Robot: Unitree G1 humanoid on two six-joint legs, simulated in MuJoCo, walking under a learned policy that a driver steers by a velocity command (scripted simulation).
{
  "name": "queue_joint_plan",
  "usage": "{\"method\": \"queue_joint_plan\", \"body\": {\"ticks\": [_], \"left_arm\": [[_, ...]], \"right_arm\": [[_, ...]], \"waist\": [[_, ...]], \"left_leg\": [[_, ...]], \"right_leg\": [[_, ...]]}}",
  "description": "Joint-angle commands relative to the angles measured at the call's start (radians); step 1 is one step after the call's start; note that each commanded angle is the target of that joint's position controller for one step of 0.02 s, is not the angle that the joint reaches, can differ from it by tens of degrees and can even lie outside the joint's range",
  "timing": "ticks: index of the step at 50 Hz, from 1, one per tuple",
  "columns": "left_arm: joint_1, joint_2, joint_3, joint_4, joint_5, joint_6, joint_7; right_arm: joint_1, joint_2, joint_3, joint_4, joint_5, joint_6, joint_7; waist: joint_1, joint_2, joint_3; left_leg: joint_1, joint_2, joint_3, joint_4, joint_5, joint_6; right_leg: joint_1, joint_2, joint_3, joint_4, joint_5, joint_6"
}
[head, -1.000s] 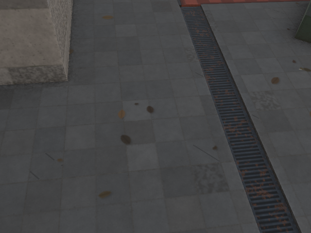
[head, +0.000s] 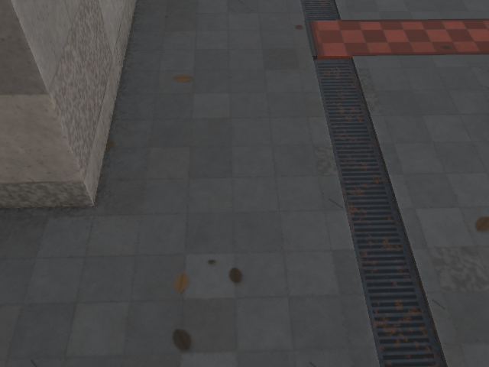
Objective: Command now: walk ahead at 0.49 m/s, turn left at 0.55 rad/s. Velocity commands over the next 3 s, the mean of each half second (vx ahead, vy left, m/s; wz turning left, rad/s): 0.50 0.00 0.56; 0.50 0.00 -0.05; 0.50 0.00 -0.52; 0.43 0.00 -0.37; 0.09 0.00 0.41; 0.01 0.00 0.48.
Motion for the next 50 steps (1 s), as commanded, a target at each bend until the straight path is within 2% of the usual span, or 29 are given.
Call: {"method": "queue_joint_plan", "body": {"ticks": [1,4,7,9,10,11,12,13,14,15,16,17,19,23,26,29,33,35,36,37,38,39,40,41,42,44,45,48,50], "left_arm": [[-0.062,0.075,0.014,-0.077,-0.004,0.004,-0.003],[-0.154,0.077,0.009,-0.112,-0.011,-0.002,-0.008],[-0.211,0.088,0.006,-0.144,-0.018,-0.015,-0.010],[-0.150,0.114,0.013,-0.137,-0.022,-0.024,-0.006],[-0.068,0.138,0.023,-0.113,-0.024,-0.029,0.000],[0.060,0.165,0.037,-0.074,-0.025,-0.037,0.011],[0.202,0.210,0.052,-0.048,-0.012,-0.050,0.026],[0.317,0.281,0.072,-0.053,0.015,-0.050,0.042],[0.259,0.315,0.086,-0.052,0.002,-0.029,0.039],[0.176,0.207,0.071,-0.072,-0.005,-0.020,0.034],[0.129,0.132,0.053,-0.077,-0.014,-0.020,0.029],[0.108,0.105,0.046,-0.071,-0.011,-0.022,0.026],[0.138,0.100,0.046,-0.040,-0.017,-0.038,0.025],[0.198,0.105,0.055,0.000,-0.031,-0.070,0.009],[0.233,0.097,0.054,0.033,-0.027,-0.070,0.003],[0.253,0.102,0.055,0.058,-0.033,-0.067,-0.001],[0.341,0.132,0.060,0.119,-0.037,-0.052,0.005],[0.353,0.152,0.064,0.142,-0.037,-0.040,0.009],[0.353,0.155,0.064,0.152,-0.038,-0.035,0.011],[0.355,0.141,0.059,0.156,-0.042,-0.033,0.011],[0.310,0.104,0.045,0.103,-0.045,-0.041,0.008],[0.395,-0.007,0.024,0.065,-0.075,-0.039,0.004],[0.320,0.115,0.056,0.090,-0.050,-0.025,0.019],[0.264,0.110,0.062,0.079,-0.051,-0.026,0.012],[0.260,0.083,0.058,0.089,-0.050,-0.024,0.007],[0.297,0.058,0.061,0.121,-0.018,0.004,-0.003],[0.293,0.047,0.062,0.126,-0.017,0.016,-0.010],[0.201,0.027,0.069,0.091,-0.009,0.031,-0.025],[0.117,0.015,0.064,0.063,-0.008,0.036,-0.027]], "right_arm": [[0.046,-0.146,-0.035,-0.049,0.005,-0.013,-0.005],[0.104,-0.153,-0.040,-0.044,-0.001,-0.007,-0.010],[0.119,-0.164,-0.045,-0.052,-0.014,-0.003,-0.017],[0.068,-0.181,-0.050,-0.073,-0.017,-0.005,-0.026],[0.027,-0.193,-0.053,-0.087,-0.019,-0.008,-0.025],[0.003,-0.199,-0.053,-0.092,-0.016,-0.014,-0.018],[0.001,-0.169,-0.044,-0.100,-0.005,-0.024,-0.007],[0.053,-0.059,-0.016,-0.134,0.018,-0.032,-0.007],[0.122,-0.078,-0.014,-0.161,0.009,-0.024,-0.005],[0.090,-0.135,-0.022,-0.119,-0.017,-0.003,-0.013],[0.022,-0.134,-0.022,-0.121,-0.024,0.002,-0.001],[0.001,-0.113,-0.021,-0.126,-0.021,0.006,0.008],[-0.008,-0.091,-0.016,-0.129,-0.036,0.028,0.027],[-0.095,-0.060,-0.006,-0.172,-0.037,0.041,0.045],[-0.183,-0.040,0.005,-0.200,-0.037,0.035,0.049],[-0.294,-0.011,0.027,-0.230,-0.038,0.024,0.057],[-0.390,-0.015,0.039,-0.260,-0.041,0.015,0.053],[-0.353,-0.032,0.033,-0.245,-0.046,-0.002,0.041],[-0.267,-0.046,0.024,-0.213,-0.049,-0.016,0.033],[-0.111,-0.076,0.010,-0.152,-0.061,-0.031,0.021],[0.068,-0.168,-0.018,-0.118,-0.083,-0.041,0.001],[0.083,-0.256,-0.040,-0.119,-0.082,-0.035,-0.015],[0.035,-0.210,-0.037,-0.128,-0.046,-0.027,-0.027],[-0.039,-0.139,-0.016,-0.124,-0.034,-0.031,-0.029],[-0.078,-0.089,-0.004,-0.116,-0.028,-0.039,-0.024],[-0.116,-0.042,0.010,-0.103,-0.011,-0.055,-0.029],[-0.109,-0.025,0.016,-0.093,-0.012,-0.063,-0.031],[-0.076,-0.042,0.006,-0.057,-0.007,-0.082,-0.025],[-0.047,-0.025,0.006,-0.035,-0.002,-0.085,-0.029]], "waist": [[-0.014,0.065,0.008],[-0.061,0.083,-0.009],[-0.078,0.096,-0.013],[-0.031,0.109,-0.024],[0.011,0.114,-0.050],[0.073,0.085,-0.110],[0.138,0.021,-0.210],[0.145,-0.142,-0.350],[0.068,-0.316,-0.396],[0.048,-0.107,-0.229],[0.052,-0.011,-0.120],[0.034,-0.015,-0.070],[0.021,-0.078,-0.040],[0.022,-0.069,-0.034],[0.032,-0.064,-0.008],[0.054,-0.070,0.009],[0.077,-0.073,0.024],[0.050,-0.084,0.006],[0.007,-0.070,-0.036],[-0.057,-0.028,-0.128],[-0.131,0.073,-0.279],[-0.075,0.286,-0.383],[-0.086,0.110,-0.282],[-0.049,0.095,-0.147],[-0.021,0.092,-0.086],[0.029,0.122,-0.039],[0.034,0.109,-0.045],[0.046,0.094,-0.016],[0.034,0.085,0.001]], "left_leg": [[-0.054,0.230,-0.220,-0.126,0.299,0.097],[0.044,0.235,-0.245,-0.077,0.366,0.078],[0.110,0.260,-0.288,-0.021,0.443,0.070],[0.092,0.277,-0.320,0.023,0.462,0.037],[0.060,0.271,-0.323,0.081,0.533,0.015],[0.036,0.233,-0.304,0.219,0.586,-0.007],[-0.056,0.168,-0.249,0.434,0.475,-0.032],[-0.260,0.079,-0.135,0.726,-0.014,-0.056],[-0.461,0.024,-0.067,0.884,-0.372,-0.065],[-0.523,0.118,-0.073,0.954,-0.277,-0.064],[-0.506,0.148,-0.053,0.923,-0.191,-0.070],[-0.480,0.177,-0.041,0.881,-0.153,-0.078],[-0.448,0.206,-0.021,0.853,-0.127,-0.091],[-0.524,0.214,-0.024,0.817,-0.040,-0.101],[-0.567,0.204,-0.019,0.680,0.046,-0.113],[-0.487,0.199,0.052,0.454,0.138,-0.114],[-0.405,0.198,0.127,0.290,0.073,-0.084],[-0.319,0.173,0.137,0.220,0.008,-0.055],[-0.203,0.145,0.139,0.159,0.010,-0.039],[0.013,0.141,0.129,0.115,0.046,-0.015],[0.279,0.365,-0.097,0.089,-0.085,0.031],[0.498,0.652,-0.544,-0.016,-0.104,0.130],[0.382,0.625,-0.516,-0.056,-0.134,0.111],[0.265,0.561,-0.346,-0.077,-0.078,0.078],[0.169,0.509,-0.233,-0.116,0.001,0.047],[0.068,0.446,-0.095,-0.168,0.101,0.005],[0.057,0.435,-0.054,-0.179,0.155,0.005],[0.072,0.430,0.059,-0.190,0.325,-0.001],[0.075,0.430,0.106,-0.217,0.305,0.002]], "right_leg": [[0.006,0.035,-0.071,-0.145,0.137,0.026],[-0.015,0.065,-0.071,-0.260,0.193,0.020],[0.010,0.098,-0.063,-0.354,0.170,0.000],[0.141,0.115,-0.040,-0.441,0.125,-0.025],[0.268,0.138,-0.041,-0.470,0.079,-0.041],[0.430,0.152,-0.048,-0.521,0.076,-0.062],[0.649,0.058,0.031,-0.555,0.026,-0.096],[0.892,-0.232,0.358,-0.596,-0.170,-0.155],[0.920,-0.342,0.758,-0.723,-0.251,-0.249],[0.778,-0.304,0.644,-0.725,-0.368,-0.241],[0.649,-0.244,0.473,-0.740,-0.297,-0.222],[0.568,-0.194,0.340,-0.766,-0.165,-0.196],[0.500,-0.139,0.178,-0.792,0.017,-0.179],[0.520,-0.140,0.053,-0.831,0.214,-0.206],[0.537,-0.115,-0.034,-0.849,0.282,-0.209],[0.520,-0.083,-0.118,-0.853,0.318,-0.192],[0.597,-0.121,-0.095,-0.816,0.420,-0.197],[0.647,-0.139,-0.075,-0.733,0.578,-0.195],[0.651,-0.121,-0.085,-0.620,0.685,-0.185],[0.587,-0.074,-0.117,-0.436,0.667,-0.168],[0.398,-0.024,-0.135,-0.153,0.362,-0.153],[0.048,0.151,-0.146,0.162,-0.329,-0.114],[-0.029,0.115,-0.018,0.210,-0.288,-0.122],[-0.030,0.070,-0.003,0.174,-0.195,-0.128],[0.005,0.043,-0.017,0.131,-0.143,-0.123],[0.079,0.032,-0.026,0.096,-0.079,-0.110],[0.092,0.035,-0.027,0.100,-0.061,-0.110],[0.003,0.025,-0.031,0.083,0.023,-0.102],[-0.049,0.011,-0.037,0.020,0.112,-0.096]]}}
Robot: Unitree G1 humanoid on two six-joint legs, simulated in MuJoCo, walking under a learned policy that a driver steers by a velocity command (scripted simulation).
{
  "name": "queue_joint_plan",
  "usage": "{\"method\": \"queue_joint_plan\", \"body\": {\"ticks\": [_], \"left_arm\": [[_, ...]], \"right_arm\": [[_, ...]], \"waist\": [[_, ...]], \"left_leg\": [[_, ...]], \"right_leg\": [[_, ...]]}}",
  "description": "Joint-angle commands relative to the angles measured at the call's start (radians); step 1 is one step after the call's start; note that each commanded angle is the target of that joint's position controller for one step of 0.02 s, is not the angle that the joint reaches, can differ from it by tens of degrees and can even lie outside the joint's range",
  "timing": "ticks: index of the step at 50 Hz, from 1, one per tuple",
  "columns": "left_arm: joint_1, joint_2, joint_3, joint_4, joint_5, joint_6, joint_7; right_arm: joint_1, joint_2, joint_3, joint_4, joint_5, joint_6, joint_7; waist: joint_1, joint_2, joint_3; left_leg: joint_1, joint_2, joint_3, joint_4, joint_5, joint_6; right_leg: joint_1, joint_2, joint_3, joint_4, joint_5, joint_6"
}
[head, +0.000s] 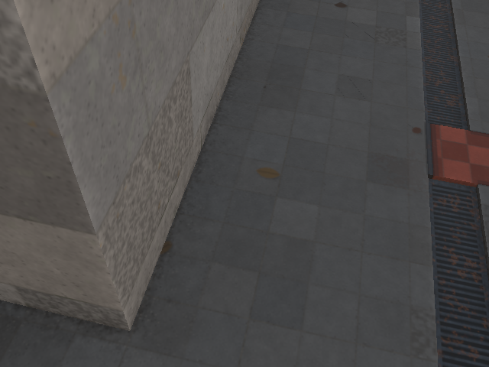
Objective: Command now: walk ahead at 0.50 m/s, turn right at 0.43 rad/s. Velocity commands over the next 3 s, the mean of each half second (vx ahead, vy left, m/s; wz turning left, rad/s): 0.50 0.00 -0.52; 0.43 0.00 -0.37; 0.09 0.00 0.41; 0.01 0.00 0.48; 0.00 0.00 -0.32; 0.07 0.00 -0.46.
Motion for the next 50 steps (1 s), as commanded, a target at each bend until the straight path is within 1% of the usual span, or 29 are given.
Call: {"method": "queue_joint_plan", "body": {"ticks": [1,3,6,9,12,13,14,15,16,17,18,19,20,22,24,26,28,30,32,36,39,41,42,43,44,45,46,48,50], "left_arm": [[-0.062,0.006,0.002,-0.078,-0.008,-0.001,-0.010],[-0.130,-0.002,-0.008,-0.103,0.000,-0.002,-0.019],[-0.234,0.006,-0.016,-0.150,0.002,0.000,-0.035],[-0.305,0.013,-0.014,-0.184,0.022,-0.009,-0.041],[-0.189,0.034,-0.002,-0.159,0.012,-0.016,-0.030],[-0.091,0.058,0.011,-0.132,0.013,-0.025,-0.022],[0.059,0.106,0.034,-0.081,0.014,-0.034,-0.010],[0.128,0.209,0.062,-0.079,0.033,-0.031,0.008],[0.120,0.281,0.083,-0.099,0.006,-0.022,0.016],[0.104,0.260,0.082,-0.090,-0.011,-0.013,0.025],[0.056,0.207,0.070,-0.082,-0.019,-0.017,0.033],[0.019,0.147,0.054,-0.091,-0.014,-0.020,0.031],[-0.010,0.118,0.042,-0.094,-0.023,-0.028,0.031],[-0.021,0.103,0.032,-0.099,-0.029,-0.051,0.025],[0.008,0.120,0.036,-0.089,-0.038,-0.057,0.025],[0.059,0.121,0.034,-0.089,-0.042,-0.059,0.033],[0.126,0.125,0.035,-0.084,-0.043,-0.053,0.029],[0.171,0.126,0.037,-0.087,-0.039,-0.050,0.030],[0.207,0.128,0.036,-0.085,-0.036,-0.052,0.034],[0.229,0.131,0.037,-0.076,-0.025,-0.052,0.045],[0.164,0.153,0.039,-0.089,-0.019,-0.061,0.056],[0.156,0.153,0.037,-0.068,-0.028,-0.068,0.046],[0.190,0.097,0.021,-0.079,-0.036,-0.074,0.041],[0.362,0.027,0.015,-0.076,-0.068,-0.068,0.047],[0.377,0.080,0.017,-0.043,-0.030,-0.064,0.061],[0.295,0.084,0.020,-0.036,-0.023,-0.057,0.060],[0.205,0.089,0.018,-0.049,-0.014,-0.057,0.054],[0.136,0.086,0.014,-0.071,0.004,-0.045,0.041],[0.131,0.064,0.005,-0.068,0.000,-0.033,0.038]], "right_arm": [[-0.014,-0.084,-0.018,-0.030,-0.003,-0.024,0.000],[0.009,-0.070,-0.018,-0.015,0.000,-0.030,0.004],[0.047,-0.118,-0.035,0.004,-0.004,-0.029,-0.004],[0.090,-0.123,-0.041,0.015,-0.022,0.003,-0.020],[0.084,-0.164,-0.051,0.004,-0.029,0.036,-0.025],[0.085,-0.178,-0.055,-0.006,-0.027,0.048,-0.023],[0.046,-0.186,-0.052,-0.036,-0.027,0.061,-0.030],[0.111,-0.085,-0.026,-0.083,-0.004,0.048,-0.014],[0.058,-0.104,-0.035,-0.139,0.006,0.033,0.001],[-0.057,-0.127,-0.037,-0.159,0.000,0.024,0.000],[-0.057,-0.109,-0.025,-0.157,0.011,0.014,-0.002],[-0.047,-0.095,-0.023,-0.146,0.004,0.018,-0.006],[-0.036,-0.096,-0.022,-0.148,-0.016,0.037,-0.008],[-0.017,-0.082,-0.023,-0.150,-0.038,0.080,0.000],[-0.054,-0.062,-0.019,-0.167,-0.039,0.094,0.011],[-0.127,-0.088,-0.021,-0.181,-0.034,0.099,0.010],[-0.227,-0.100,-0.021,-0.215,-0.030,0.096,0.010],[-0.287,-0.095,-0.018,-0.227,-0.038,0.087,0.018],[-0.349,-0.096,-0.015,-0.241,-0.024,0.077,0.022],[-0.408,-0.102,-0.008,-0.262,-0.015,0.058,0.036],[-0.278,-0.148,-0.021,-0.216,-0.017,0.042,0.030],[-0.070,-0.181,-0.040,-0.148,-0.026,0.022,0.014],[0.055,-0.225,-0.050,-0.129,-0.048,0.010,-0.001],[0.092,-0.341,-0.077,-0.121,-0.053,0.018,-0.002],[0.065,-0.274,-0.067,-0.112,-0.002,0.032,0.015],[-0.029,-0.197,-0.050,-0.123,0.008,0.035,0.019],[-0.076,-0.143,-0.035,-0.118,0.006,0.035,0.020],[-0.072,-0.129,-0.024,-0.074,0.010,0.032,0.015],[-0.037,-0.159,-0.030,-0.039,0.009,0.028,0.018]], "waist": [[0.007,0.142,0.034],[-0.005,0.152,0.037],[-0.024,0.141,0.058],[-0.035,0.100,0.076],[0.028,0.139,-0.028],[0.066,0.136,-0.095],[0.138,0.081,-0.174],[0.130,-0.088,-0.297],[0.103,-0.144,-0.366],[0.117,0.011,-0.250],[0.079,0.051,-0.142],[0.035,0.087,-0.085],[-0.003,0.080,-0.065],[-0.033,0.053,-0.078],[-0.028,0.038,-0.054],[0.007,-0.018,-0.029],[0.050,0.000,-0.013],[0.076,0.012,-0.018],[0.098,0.012,-0.004],[0.096,-0.025,0.011],[0.032,-0.035,-0.009],[-0.067,0.010,-0.097],[-0.096,0.090,-0.200],[-0.020,0.327,-0.299],[0.005,0.233,-0.258],[0.023,0.148,-0.129],[0.014,0.093,-0.083],[0.026,0.145,-0.071],[0.038,0.146,-0.107]], "left_leg": [[0.006,0.242,-0.067,-0.142,0.356,0.076],[0.003,0.234,-0.010,-0.129,0.392,0.071],[0.050,0.266,0.019,-0.133,0.369,0.062],[0.153,0.291,0.048,-0.080,0.505,0.036],[0.212,0.291,0.095,0.197,0.925,0.027],[0.184,0.290,0.093,0.371,0.930,0.032],[0.060,0.269,0.105,0.637,0.811,0.012],[-0.337,0.187,0.101,0.997,0.190,-0.038],[-0.603,-0.019,-0.067,1.259,-0.377,-0.077],[-0.695,0.056,-0.205,1.263,-0.244,-0.064],[-0.660,0.101,-0.198,1.173,-0.147,-0.060],[-0.607,0.133,-0.199,1.101,-0.139,-0.059],[-0.552,0.144,-0.202,1.048,-0.141,-0.071],[-0.470,0.141,-0.189,0.965,-0.132,-0.096],[-0.498,0.140,-0.173,0.879,-0.095,-0.117],[-0.557,0.151,-0.183,0.798,-0.003,-0.131],[-0.633,0.147,-0.185,0.717,0.063,-0.143],[-0.680,0.136,-0.194,0.629,0.117,-0.134],[-0.675,0.112,-0.194,0.555,0.142,-0.126],[-0.577,0.055,-0.190,0.419,0.131,-0.102],[-0.350,0.028,-0.196,0.299,0.096,-0.052],[-0.089,-0.003,-0.159,0.199,0.113,-0.006],[0.097,0.165,-0.327,0.194,0.128,0.044],[0.281,0.445,-0.799,0.136,0.354,0.221],[0.191,0.447,-0.919,0.077,0.407,0.250],[0.086,0.388,-0.739,0.089,0.442,0.241],[0.028,0.322,-0.599,0.092,0.565,0.216],[-0.001,0.231,-0.456,0.081,0.809,0.180],[-0.001,0.207,-0.419,0.087,0.971,0.176]], "right_leg": [[-0.093,-0.026,0.001,-0.091,0.134,0.013],[-0.050,-0.016,-0.030,-0.224,0.209,0.012],[-0.030,-0.010,-0.078,-0.342,0.214,-0.011],[-0.050,0.025,-0.116,-0.415,0.152,-0.052],[0.117,0.123,-0.166,-0.440,-0.017,-0.114],[0.233,0.163,-0.162,-0.466,-0.065,-0.140],[0.445,0.170,-0.118,-0.551,-0.095,-0.178],[0.804,-0.109,0.296,-0.549,-0.251,-0.281],[0.920,-0.292,0.800,-0.726,-0.135,-0.386],[0.855,-0.248,0.632,-0.742,0.023,-0.334],[0.703,-0.225,0.472,-0.731,0.170,-0.298],[0.598,-0.170,0.383,-0.730,0.303,-0.252],[0.516,-0.123,0.325,-0.737,0.371,-0.227],[0.426,-0.071,0.271,-0.759,0.400,-0.210],[0.397,-0.033,0.252,-0.785,0.359,-0.208],[0.404,-0.021,0.271,-0.827,0.252,-0.201],[0.463,-0.023,0.302,-0.835,0.222,-0.192],[0.535,-0.037,0.330,-0.821,0.264,-0.188],[0.569,-0.037,0.330,-0.802,0.337,-0.175],[0.578,-0.036,0.353,-0.743,0.436,-0.158],[0.554,-0.049,0.361,-0.677,0.538,-0.108],[0.541,0.026,0.288,-0.405,0.705,-0.069],[0.445,0.073,0.230,-0.172,0.471,-0.045],[0.193,0.272,0.118,0.158,-0.271,0.002],[0.142,0.234,0.161,0.228,-0.356,-0.009],[0.128,0.189,0.156,0.238,-0.278,0.001],[0.129,0.154,0.127,0.186,-0.233,0.012],[0.154,0.109,0.080,0.091,-0.196,0.036],[0.199,0.115,0.055,0.039,-0.176,0.058]]}}
Over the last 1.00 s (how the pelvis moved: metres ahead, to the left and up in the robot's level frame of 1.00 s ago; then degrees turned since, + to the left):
0.51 0.07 0.01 13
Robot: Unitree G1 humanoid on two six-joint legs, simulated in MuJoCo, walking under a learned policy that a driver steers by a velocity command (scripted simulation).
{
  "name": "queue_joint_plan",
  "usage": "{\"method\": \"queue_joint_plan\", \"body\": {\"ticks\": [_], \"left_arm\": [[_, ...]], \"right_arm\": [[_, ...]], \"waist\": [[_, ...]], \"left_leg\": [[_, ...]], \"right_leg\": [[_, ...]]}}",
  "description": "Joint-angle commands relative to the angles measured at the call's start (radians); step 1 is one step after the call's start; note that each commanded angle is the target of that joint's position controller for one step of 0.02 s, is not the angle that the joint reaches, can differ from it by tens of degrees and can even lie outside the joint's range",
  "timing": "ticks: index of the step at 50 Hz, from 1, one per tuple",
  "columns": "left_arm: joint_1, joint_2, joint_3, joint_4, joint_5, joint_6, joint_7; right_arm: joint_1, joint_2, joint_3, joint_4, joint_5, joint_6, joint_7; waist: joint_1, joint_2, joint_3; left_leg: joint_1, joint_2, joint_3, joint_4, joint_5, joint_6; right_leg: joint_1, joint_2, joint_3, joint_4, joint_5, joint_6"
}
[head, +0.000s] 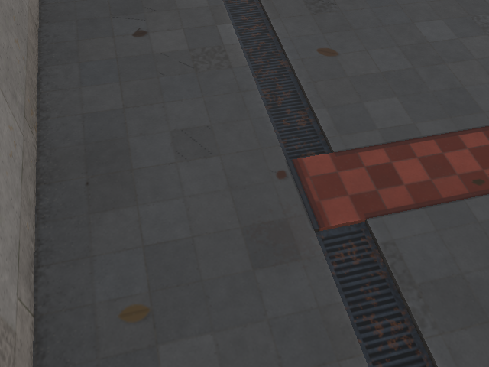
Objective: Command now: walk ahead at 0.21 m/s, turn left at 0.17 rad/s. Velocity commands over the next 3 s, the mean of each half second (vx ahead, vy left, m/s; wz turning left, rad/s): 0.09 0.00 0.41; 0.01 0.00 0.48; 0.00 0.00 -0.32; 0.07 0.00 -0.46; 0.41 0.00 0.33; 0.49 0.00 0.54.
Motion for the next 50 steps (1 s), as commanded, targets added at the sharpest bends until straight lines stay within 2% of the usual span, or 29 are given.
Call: {"method": "queue_joint_plan", "body": {"ticks": [1,4,9,13,14,16,17,18,19,20,21,22,23,26,30,32,33,35,37,38,39,40,41,42,43,44,45,47,50], "left_arm": [[0.103,0.051,0.006,-0.025,0.001,0.012,-0.001],[0.028,0.035,-0.006,-0.041,-0.009,0.033,0.005],[-0.103,0.047,-0.009,-0.069,-0.021,0.059,0.021],[-0.160,0.043,-0.013,-0.079,-0.027,0.044,0.035],[-0.156,0.039,-0.015,-0.076,-0.029,0.035,0.040],[-0.093,0.034,-0.015,-0.052,-0.033,0.021,0.048],[-0.051,0.044,-0.012,-0.037,-0.025,0.017,0.052],[-0.041,0.103,0.001,-0.033,-0.010,0.014,0.062],[-0.113,0.179,0.011,-0.060,-0.005,0.018,0.063],[-0.117,0.170,0.016,-0.064,-0.001,0.025,0.050],[-0.140,0.101,-0.001,-0.071,-0.008,0.027,0.039],[-0.178,0.058,-0.016,-0.079,-0.010,0.026,0.036],[-0.202,0.050,-0.022,-0.092,-0.003,0.027,0.037],[-0.159,0.075,-0.021,-0.082,0.006,0.023,0.046],[-0.096,0.101,-0.011,-0.058,0.004,0.020,0.044],[-0.113,0.107,-0.011,-0.067,0.014,0.018,0.042],[-0.104,0.109,-0.009,-0.059,0.013,0.017,0.039],[-0.113,0.131,0.000,-0.059,0.008,0.017,0.037],[-0.118,0.136,0.005,-0.064,0.014,0.024,0.036],[-0.136,0.144,0.013,-0.072,0.002,0.037,0.024],[-0.141,0.146,0.015,-0.075,-0.005,0.046,0.018],[-0.139,0.152,0.020,-0.072,-0.008,0.053,0.016],[-0.118,0.133,0.014,-0.074,-0.013,0.049,0.013],[-0.163,0.058,-0.011,-0.151,-0.008,0.054,0.023],[-0.159,0.084,-0.007,-0.132,0.001,0.061,0.024],[-0.136,0.072,-0.007,-0.111,-0.018,0.065,0.014],[-0.132,0.077,-0.005,-0.097,-0.026,0.058,0.004],[-0.095,0.081,-0.004,-0.059,-0.002,0.072,-0.002],[-0.060,0.037,-0.021,-0.028,-0.013,0.095,-0.006]], "right_arm": [[0.068,-0.145,-0.029,0.006,0.006,-0.011,0.000],[0.087,-0.166,-0.036,0.019,-0.007,0.008,-0.003],[0.131,-0.185,-0.052,0.022,-0.006,0.054,-0.010],[0.138,-0.189,-0.062,0.003,-0.009,0.090,-0.018],[0.127,-0.180,-0.062,-0.003,-0.012,0.095,-0.020],[0.072,-0.179,-0.063,-0.023,-0.003,0.103,-0.020],[0.055,-0.145,-0.054,-0.035,0.006,0.101,-0.020],[0.070,-0.098,-0.041,-0.051,0.016,0.097,-0.017],[0.144,-0.030,-0.027,-0.063,0.015,0.098,-0.015],[0.163,-0.131,-0.055,-0.041,-0.005,0.112,-0.040],[0.159,-0.155,-0.066,-0.028,-0.010,0.123,-0.046],[0.153,-0.152,-0.072,-0.023,-0.008,0.131,-0.043],[0.149,-0.144,-0.076,-0.026,-0.007,0.142,-0.038],[0.101,-0.116,-0.070,-0.051,-0.005,0.158,-0.020],[0.040,-0.095,-0.058,-0.086,0.000,0.161,-0.011],[0.014,-0.104,-0.054,-0.099,0.004,0.159,-0.008],[0.013,-0.086,-0.046,-0.105,0.008,0.161,-0.007],[-0.009,-0.088,-0.039,-0.129,0.007,0.154,-0.006],[0.019,-0.086,-0.036,-0.131,0.009,0.150,-0.006],[0.008,-0.068,-0.029,-0.144,0.010,0.149,-0.019],[0.029,-0.066,-0.026,-0.141,0.010,0.143,-0.023],[0.070,-0.075,-0.027,-0.133,0.005,0.133,-0.025],[0.096,-0.167,-0.052,-0.139,-0.009,0.120,-0.037],[0.101,-0.290,-0.082,-0.158,-0.013,0.105,-0.043],[0.130,-0.231,-0.077,-0.146,0.001,0.102,-0.045],[0.069,-0.182,-0.059,-0.155,0.005,0.101,-0.049],[-0.012,-0.132,-0.041,-0.167,0.000,0.103,-0.052],[-0.080,-0.065,-0.014,-0.170,-0.005,0.095,-0.073],[-0.045,-0.032,0.012,-0.127,-0.005,0.078,-0.086]], "waist": [[0.026,0.121,-0.166],[0.018,0.130,-0.181],[-0.019,0.145,-0.165],[-0.035,0.157,-0.109],[-0.029,0.155,-0.100],[0.017,0.154,-0.101],[0.043,0.140,-0.105],[0.026,0.042,-0.119],[-0.041,-0.150,-0.115],[-0.018,-0.145,-0.128],[-0.035,-0.072,-0.088],[-0.050,-0.040,-0.055],[-0.060,-0.049,-0.048],[-0.031,-0.077,-0.048],[0.009,-0.088,-0.081],[0.019,-0.092,-0.096],[0.020,-0.088,-0.105],[0.019,-0.095,-0.109],[0.015,-0.111,-0.123],[-0.002,-0.112,-0.122],[-0.018,-0.094,-0.122],[-0.052,-0.056,-0.125],[-0.061,0.142,-0.114],[-0.053,0.340,-0.077],[-0.075,0.174,-0.125],[-0.034,0.146,-0.082],[-0.004,0.119,-0.043],[0.012,0.111,-0.081],[-0.001,0.122,-0.129]], "left_leg": [[0.204,0.239,-0.223,-0.084,0.941,0.182],[0.187,0.232,-0.217,-0.081,0.892,0.192],[0.113,0.224,-0.300,-0.092,0.551,0.165],[0.095,0.228,-0.408,-0.085,0.383,0.167],[0.084,0.223,-0.433,-0.088,0.379,0.155],[0.053,0.189,-0.447,-0.050,0.358,0.109],[0.003,0.157,-0.442,-0.012,0.279,0.064],[-0.091,0.091,-0.366,0.105,0.075,0.011],[-0.228,-0.048,-0.193,0.275,-0.330,-0.041],[-0.185,-0.050,-0.098,0.460,-0.487,-0.053],[-0.164,-0.016,-0.098,0.570,-0.449,-0.060],[-0.148,-0.007,-0.080,0.650,-0.395,-0.073],[-0.154,-0.007,-0.066,0.691,-0.348,-0.084],[-0.194,0.002,-0.026,0.669,-0.302,-0.125],[-0.191,0.028,0.004,0.538,-0.326,-0.143],[-0.145,0.039,0.017,0.475,-0.331,-0.135],[-0.113,0.043,0.022,0.438,-0.344,-0.126],[-0.080,0.052,0.039,0.377,-0.359,-0.107],[-0.037,0.050,0.061,0.312,-0.371,-0.088],[-0.009,0.052,0.088,0.249,-0.367,-0.072],[0.056,0.042,0.097,0.148,-0.296,-0.058],[0.150,0.041,0.072,-0.008,-0.149,-0.041],[0.264,0.175,-0.171,-0.157,-0.008,-0.009],[0.253,0.455,-0.571,-0.139,0.430,0.163],[0.246,0.474,-0.486,-0.109,0.526,0.254],[0.207,0.414,-0.384,-0.106,0.502,0.256],[0.174,0.339,-0.293,-0.126,0.451,0.209],[0.205,0.278,-0.173,-0.113,0.637,0.155],[0.240,0.244,-0.073,-0.107,0.616,0.106]], "right_leg": [[-0.041,-0.041,-0.010,-0.051,0.021,0.036],[-0.048,-0.036,-0.030,-0.170,0.030,0.052],[0.001,-0.022,-0.023,-0.280,0.080,0.041],[0.021,-0.002,-0.006,-0.383,0.016,0.030],[0.046,0.008,0.003,-0.438,0.012,0.019],[0.166,0.012,0.002,-0.636,0.091,0.001],[0.267,-0.017,0.016,-0.774,0.175,-0.009],[0.368,-0.169,0.139,-0.852,0.199,-0.040],[0.423,-0.401,0.352,-0.866,0.443,-0.111],[0.275,-0.461,0.351,-0.830,0.536,-0.210],[0.219,-0.418,0.301,-0.831,0.572,-0.221],[0.164,-0.354,0.215,-0.828,0.558,-0.201],[0.155,-0.306,0.149,-0.830,0.521,-0.174],[0.225,-0.270,0.069,-0.804,0.564,-0.160],[0.337,-0.303,0.053,-0.764,0.631,-0.180],[0.337,-0.317,0.043,-0.746,0.658,-0.192],[0.333,-0.326,0.036,-0.735,0.661,-0.199],[0.332,-0.343,0.025,-0.711,0.724,-0.202],[0.330,-0.345,0.003,-0.674,0.738,-0.203],[0.300,-0.371,-0.004,-0.662,0.715,-0.191],[0.261,-0.355,-0.028,-0.622,0.668,-0.166],[0.198,-0.318,-0.072,-0.545,0.548,-0.113],[0.030,-0.219,-0.153,-0.339,0.260,-0.028],[-0.228,-0.038,-0.121,-0.151,-0.244,0.026],[-0.200,-0.086,-0.017,0.012,-0.246,0.041],[-0.194,-0.086,-0.011,0.052,-0.174,0.043],[-0.178,-0.099,-0.007,0.011,-0.088,0.044],[-0.100,-0.095,-0.027,-0.060,0.017,0.060],[0.024,-0.080,-0.023,-0.271,0.051,0.071]]}}
Over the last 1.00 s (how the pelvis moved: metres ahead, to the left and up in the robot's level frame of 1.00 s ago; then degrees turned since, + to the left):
0.53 -0.11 -0.01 -28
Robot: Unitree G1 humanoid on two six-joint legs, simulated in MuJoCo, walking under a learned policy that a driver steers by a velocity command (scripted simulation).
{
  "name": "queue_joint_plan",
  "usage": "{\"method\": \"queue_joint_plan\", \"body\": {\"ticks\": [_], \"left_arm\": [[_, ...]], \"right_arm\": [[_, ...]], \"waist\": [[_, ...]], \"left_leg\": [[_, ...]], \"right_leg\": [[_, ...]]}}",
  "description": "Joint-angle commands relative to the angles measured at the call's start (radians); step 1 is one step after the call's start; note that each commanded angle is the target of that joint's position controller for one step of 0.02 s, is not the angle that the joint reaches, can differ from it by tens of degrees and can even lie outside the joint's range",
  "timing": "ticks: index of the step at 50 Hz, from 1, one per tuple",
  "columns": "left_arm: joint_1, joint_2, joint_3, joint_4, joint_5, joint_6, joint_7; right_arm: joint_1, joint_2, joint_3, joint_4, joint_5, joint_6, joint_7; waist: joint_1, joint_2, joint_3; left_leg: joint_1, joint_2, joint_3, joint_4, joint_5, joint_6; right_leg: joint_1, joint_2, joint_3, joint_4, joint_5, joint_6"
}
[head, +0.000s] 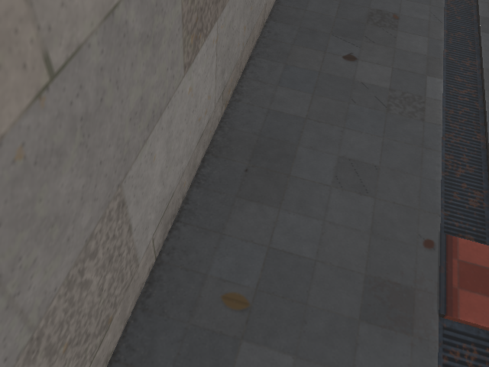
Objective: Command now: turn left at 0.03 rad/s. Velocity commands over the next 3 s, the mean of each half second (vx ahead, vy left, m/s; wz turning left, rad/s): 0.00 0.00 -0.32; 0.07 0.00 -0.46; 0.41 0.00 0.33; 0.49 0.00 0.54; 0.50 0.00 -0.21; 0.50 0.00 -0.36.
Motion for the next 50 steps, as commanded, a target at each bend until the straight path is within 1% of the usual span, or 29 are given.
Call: {"method": "queue_joint_plan", "body": {"ticks": [1,3,4,6,10,11,13,14,15,16,17,18,19,21,23,25,26,27,32,37,40,42,44,45,46,47,48,49,50], "left_arm": [[0.046,0.029,-0.003,-0.012,-0.006,0.014,-0.004],[0.002,0.052,0.000,-0.025,-0.007,0.021,-0.002],[-0.007,0.069,0.005,-0.035,-0.009,0.018,-0.010],[-0.018,0.086,0.012,-0.046,-0.007,0.011,-0.019],[-0.006,0.053,0.009,-0.074,-0.014,-0.007,-0.029],[0.011,0.047,0.012,-0.070,-0.007,-0.005,-0.031],[0.055,0.034,0.014,-0.070,-0.012,-0.008,-0.036],[0.102,0.029,0.011,-0.064,-0.003,-0.022,-0.028],[0.110,0.081,0.023,-0.065,0.015,-0.034,-0.022],[0.121,0.229,0.059,-0.088,0.015,-0.040,-0.019],[0.201,0.214,0.061,-0.063,0.009,-0.044,-0.015],[0.148,0.181,0.056,-0.070,0.002,-0.040,-0.005],[0.092,0.144,0.051,-0.081,-0.007,-0.032,0.001],[0.031,0.119,0.041,-0.113,0.000,-0.027,0.009],[0.062,0.114,0.040,-0.112,-0.005,-0.031,0.007],[0.098,0.128,0.046,-0.102,-0.008,-0.035,0.008],[0.126,0.133,0.051,-0.098,-0.012,-0.035,0.007],[0.156,0.167,0.062,-0.078,-0.027,-0.023,0.006],[0.155,0.165,0.069,-0.090,-0.016,-0.013,0.005],[0.142,0.177,0.078,-0.098,-0.009,-0.008,0.002],[0.141,0.198,0.084,-0.096,-0.011,-0.003,0.002],[0.144,0.186,0.080,-0.093,-0.004,0.000,0.001],[0.122,0.174,0.075,-0.092,0.005,0.004,-0.004],[0.103,0.169,0.073,-0.092,0.007,0.007,-0.005],[0.086,0.155,0.067,-0.089,0.003,0.008,-0.001],[0.107,0.116,0.054,-0.081,0.001,0.002,0.005],[0.150,0.045,0.033,-0.079,-0.001,-0.009,0.007],[0.114,0.070,0.034,-0.103,0.002,-0.029,0.012],[0.088,0.139,0.047,-0.106,0.014,-0.040,0.016]], "right_arm": [[-0.002,-0.091,-0.006,-0.026,-0.004,-0.027,-0.020],[0.020,-0.140,-0.020,-0.012,-0.006,-0.024,-0.028],[0.024,-0.161,-0.027,-0.011,-0.005,-0.019,-0.024],[0.033,-0.178,-0.041,-0.012,-0.006,-0.013,-0.023],[0.004,-0.182,-0.060,-0.012,-0.020,-0.015,-0.023],[-0.005,-0.174,-0.052,-0.013,-0.022,-0.010,-0.017],[-0.046,-0.177,-0.055,-0.019,-0.016,-0.004,-0.012],[-0.051,-0.190,-0.061,-0.008,-0.005,-0.006,-0.001],[-0.040,-0.171,-0.060,-0.003,0.008,-0.007,0.009],[-0.067,-0.109,-0.041,-0.063,-0.002,-0.002,0.008],[-0.102,-0.126,-0.043,-0.049,-0.013,0.016,-0.005],[-0.088,-0.142,-0.046,-0.039,0.000,0.024,-0.002],[-0.070,-0.145,-0.050,-0.022,0.009,0.027,0.003],[-0.013,-0.171,-0.058,0.008,-0.001,0.030,0.015],[-0.017,-0.159,-0.056,0.010,-0.004,0.036,0.022],[-0.044,-0.151,-0.051,0.000,0.001,0.041,0.019],[-0.088,-0.150,-0.050,-0.015,-0.001,0.040,0.017],[-0.082,-0.156,-0.051,-0.032,-0.017,0.034,0.033],[-0.076,-0.173,-0.052,-0.039,-0.008,0.018,0.038],[-0.090,-0.178,-0.045,-0.061,-0.006,0.008,0.034],[-0.061,-0.188,-0.041,-0.064,-0.004,-0.003,0.032],[-0.047,-0.186,-0.035,-0.064,-0.011,-0.012,0.037],[-0.045,-0.171,-0.026,-0.069,-0.011,-0.018,0.042],[-0.018,-0.160,-0.022,-0.064,-0.006,-0.023,0.040],[0.042,-0.143,-0.017,-0.043,-0.007,-0.030,0.035],[0.067,-0.150,-0.017,-0.030,-0.015,-0.038,0.025],[0.101,-0.201,-0.020,-0.027,-0.029,-0.049,0.017],[0.151,-0.320,-0.046,-0.006,-0.035,-0.054,0.027],[0.124,-0.310,-0.055,0.014,-0.027,-0.053,0.039]], "waist": [[-0.019,0.153,-0.132],[-0.052,0.185,-0.103],[-0.057,0.226,-0.088],[-0.067,0.213,-0.069],[-0.055,0.175,-0.093],[-0.046,0.179,-0.123],[-0.011,0.168,-0.144],[0.030,0.130,-0.155],[0.037,0.014,-0.139],[0.036,-0.243,-0.117],[0.069,-0.149,-0.124],[0.024,-0.074,-0.082],[-0.005,-0.034,-0.059],[-0.025,-0.078,-0.089],[-0.011,-0.054,-0.123],[0.007,-0.052,-0.118],[0.026,-0.054,-0.120],[0.010,-0.008,-0.112],[0.014,-0.057,-0.146],[0.015,-0.065,-0.144],[0.010,-0.087,-0.150],[0.015,-0.074,-0.179],[0.009,-0.089,-0.143],[-0.014,-0.091,-0.116],[-0.055,-0.072,-0.098],[-0.062,-0.006,-0.081],[-0.052,0.177,-0.102],[-0.060,0.217,-0.068],[-0.023,0.157,0.018]], "left_leg": [[0.084,0.217,-0.064,-0.078,0.636,0.094],[0.068,0.230,-0.081,-0.073,0.480,0.101],[0.057,0.235,-0.094,-0.069,0.402,0.108],[0.042,0.275,-0.139,-0.068,0.311,0.138],[0.045,0.329,-0.160,-0.034,0.400,0.171],[0.045,0.339,-0.141,-0.030,0.451,0.172],[0.008,0.317,-0.095,0.029,0.481,0.137],[-0.041,0.285,-0.053,0.080,0.405,0.086],[-0.147,0.208,0.019,0.227,0.229,0.013],[-0.409,0.031,0.122,0.408,-0.319,-0.069],[-0.359,0.020,-0.014,0.571,-0.424,-0.075],[-0.378,0.040,-0.037,0.647,-0.350,-0.073],[-0.384,0.054,-0.044,0.670,-0.264,-0.069],[-0.379,0.050,-0.037,0.690,-0.156,-0.072],[-0.373,0.041,-0.030,0.694,-0.126,-0.088],[-0.397,0.041,-0.034,0.630,-0.123,-0.104],[-0.420,0.035,-0.031,0.618,-0.145,-0.112],[-0.466,0.025,-0.048,0.596,-0.156,-0.116],[-0.441,0.019,-0.067,0.524,-0.172,-0.110],[-0.388,-0.006,-0.080,0.457,-0.180,-0.094],[-0.350,-0.020,-0.101,0.407,-0.147,-0.073],[-0.274,-0.026,-0.082,0.353,-0.163,-0.061],[-0.167,-0.034,-0.064,0.255,-0.186,-0.047],[-0.081,-0.035,-0.057,0.168,-0.168,-0.035],[0.038,-0.023,-0.040,0.033,-0.080,-0.014],[0.117,0.009,-0.076,-0.071,-0.106,0.005],[0.161,0.200,-0.334,-0.208,-0.354,0.032],[0.079,0.367,-0.681,-0.328,-0.572,0.115],[-0.014,0.381,-0.706,-0.324,-0.584,0.165]], "right_leg": [[0.094,0.003,0.022,-0.174,0.046,0.010],[0.092,0.025,0.018,-0.230,0.029,0.000],[0.081,0.028,0.011,-0.228,-0.001,-0.008],[0.046,0.025,0.003,-0.199,-0.048,-0.018],[0.033,0.003,-0.016,-0.173,-0.101,-0.033],[0.058,0.007,-0.030,-0.199,-0.117,-0.040],[0.151,0.017,-0.052,-0.333,-0.044,-0.063],[0.243,0.023,-0.043,-0.497,0.103,-0.079],[0.325,-0.056,0.124,-0.645,0.184,-0.106],[0.375,-0.339,0.505,-0.681,0.498,-0.217],[0.297,-0.378,0.536,-0.676,0.631,-0.313],[0.270,-0.318,0.436,-0.654,0.590,-0.317],[0.253,-0.247,0.355,-0.650,0.518,-0.277],[0.280,-0.163,0.297,-0.636,0.510,-0.219],[0.301,-0.146,0.294,-0.625,0.534,-0.200],[0.337,-0.141,0.324,-0.625,0.509,-0.182],[0.363,-0.152,0.359,-0.632,0.504,-0.187],[0.400,-0.166,0.405,-0.619,0.538,-0.219],[0.392,-0.156,0.453,-0.607,0.512,-0.241],[0.323,-0.136,0.526,-0.607,0.429,-0.253],[0.318,-0.134,0.561,-0.587,0.513,-0.251],[0.281,-0.110,0.566,-0.615,0.255,-0.249],[0.175,-0.080,0.586,-0.656,-0.040,-0.241],[0.104,-0.061,0.587,-0.660,-0.132,-0.227],[0.027,-0.036,0.558,-0.639,-0.208,-0.201],[-0.041,0.012,0.493,-0.566,-0.263,-0.162],[-0.093,0.116,0.325,-0.298,-0.250,-0.113],[-0.184,0.221,0.225,-0.138,-0.174,-0.094],[-0.213,0.132,0.211,-0.059,-0.100,-0.094]]}}
Over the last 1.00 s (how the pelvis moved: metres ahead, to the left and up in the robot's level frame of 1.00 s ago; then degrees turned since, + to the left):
0.03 -0.02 0.01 30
